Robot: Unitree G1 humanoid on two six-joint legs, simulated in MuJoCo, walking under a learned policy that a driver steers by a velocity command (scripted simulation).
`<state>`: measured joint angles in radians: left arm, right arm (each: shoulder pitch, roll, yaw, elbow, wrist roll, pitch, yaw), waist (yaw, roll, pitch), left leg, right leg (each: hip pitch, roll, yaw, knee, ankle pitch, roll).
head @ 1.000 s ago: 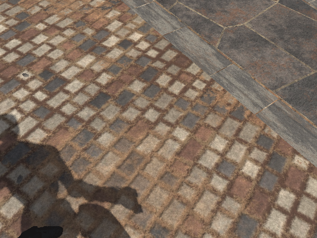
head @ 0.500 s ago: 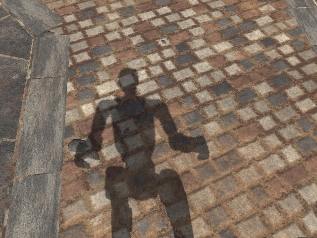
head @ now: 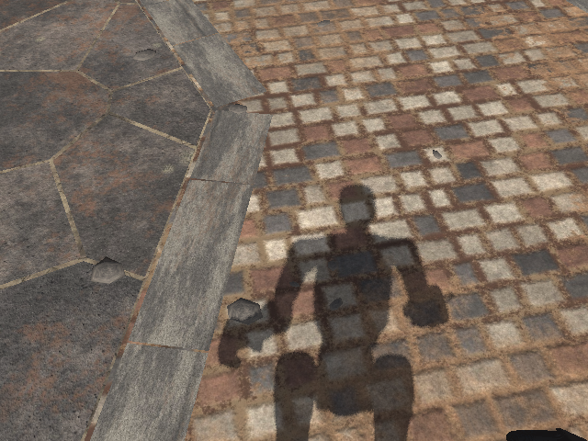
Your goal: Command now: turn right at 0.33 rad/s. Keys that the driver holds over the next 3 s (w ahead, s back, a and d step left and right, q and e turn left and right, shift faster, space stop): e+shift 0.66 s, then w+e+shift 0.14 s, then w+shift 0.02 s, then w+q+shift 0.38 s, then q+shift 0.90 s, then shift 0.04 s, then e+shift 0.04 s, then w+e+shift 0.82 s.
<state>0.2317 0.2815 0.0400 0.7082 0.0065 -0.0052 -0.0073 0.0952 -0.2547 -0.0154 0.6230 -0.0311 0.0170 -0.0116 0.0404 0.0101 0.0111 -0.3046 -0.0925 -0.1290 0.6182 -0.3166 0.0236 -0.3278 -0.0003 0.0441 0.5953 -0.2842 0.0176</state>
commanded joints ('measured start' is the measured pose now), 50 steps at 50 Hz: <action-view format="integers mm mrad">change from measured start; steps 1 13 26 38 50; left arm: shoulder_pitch -94 -105 -100 -247 82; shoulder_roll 216 174 119 114 120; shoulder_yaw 55 94 65 60 45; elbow -115 -164 -194 -260 -90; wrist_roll -7 -56 -37 -50 10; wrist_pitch -23 61 47 83 -76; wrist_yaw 3 55 5 -53 -9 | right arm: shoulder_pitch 56 146 94 138 77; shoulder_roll -173 -125 -189 -273 -168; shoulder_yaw -63 -93 -93 -137 -67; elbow -54 12 -14 43 64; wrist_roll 4 51 5 64 81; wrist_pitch -16 -37 -10 -46 -107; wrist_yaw -25 12 -40 19 75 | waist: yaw -91 -89 -93 -113 -1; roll -229 -162 92 89 -114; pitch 3 -156 -37 -11 81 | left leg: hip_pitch -12 223 358 394 -557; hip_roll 20 39 371 507 229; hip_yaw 70 42 88 192 73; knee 60 -297 -314 -403 587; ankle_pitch -28 146 593 -77 213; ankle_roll -31 -46 212 161 -5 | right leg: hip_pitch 2 19 -409 -230 375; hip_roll -229 -59 -100 -111 -214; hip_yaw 406 412 -14 -133 -4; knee -245 -138 464 146 -399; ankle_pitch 287 168 -36 -176 250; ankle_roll -216 -92 127 -28 -173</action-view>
